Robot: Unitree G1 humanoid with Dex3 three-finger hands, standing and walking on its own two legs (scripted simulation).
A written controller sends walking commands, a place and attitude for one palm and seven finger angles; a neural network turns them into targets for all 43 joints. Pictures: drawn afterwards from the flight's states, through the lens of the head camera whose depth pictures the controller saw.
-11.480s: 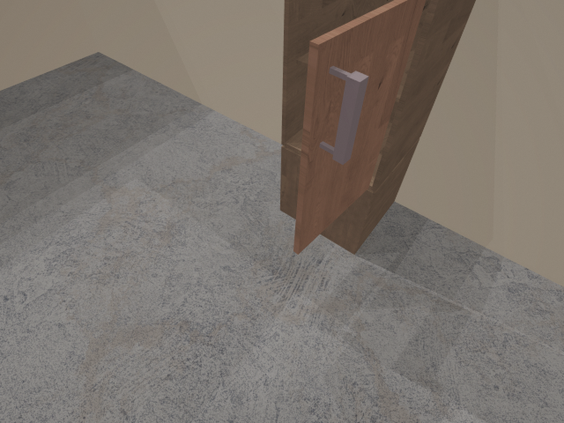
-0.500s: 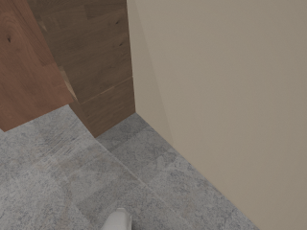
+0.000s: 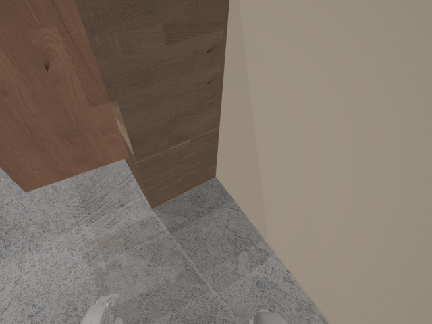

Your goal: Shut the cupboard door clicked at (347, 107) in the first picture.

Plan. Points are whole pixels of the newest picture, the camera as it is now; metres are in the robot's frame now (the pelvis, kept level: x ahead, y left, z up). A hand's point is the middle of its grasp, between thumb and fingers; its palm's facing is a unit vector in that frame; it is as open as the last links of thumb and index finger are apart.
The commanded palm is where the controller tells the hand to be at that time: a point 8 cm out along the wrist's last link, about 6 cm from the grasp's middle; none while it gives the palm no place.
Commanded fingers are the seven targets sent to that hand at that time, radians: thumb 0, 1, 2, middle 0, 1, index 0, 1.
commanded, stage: turn to face it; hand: left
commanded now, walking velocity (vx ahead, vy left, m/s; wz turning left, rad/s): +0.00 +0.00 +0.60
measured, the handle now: out of the picture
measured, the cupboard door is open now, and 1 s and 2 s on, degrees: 85 85 85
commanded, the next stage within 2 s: take the last steps up to it in 0.60 s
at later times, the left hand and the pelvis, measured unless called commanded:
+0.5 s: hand out of the picture -0.01 +0.16 -0.17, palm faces +0.34 -0.91 -0.24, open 7.4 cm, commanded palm none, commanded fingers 0.00 0.90 0.90 -0.20 -0.30 -0.20 -0.30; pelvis +0.02 -0.03 +0.00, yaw +19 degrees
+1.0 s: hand out of the picture +0.00 +0.20 -0.16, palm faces +0.43 -0.88 -0.18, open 7.4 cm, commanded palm none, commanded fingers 0.00 0.90 0.90 -0.20 -0.30 -0.20 -0.30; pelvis +0.02 +0.00 +0.00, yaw +25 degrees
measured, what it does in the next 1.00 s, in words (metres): steps on the spot, turning left: right foot, then left foot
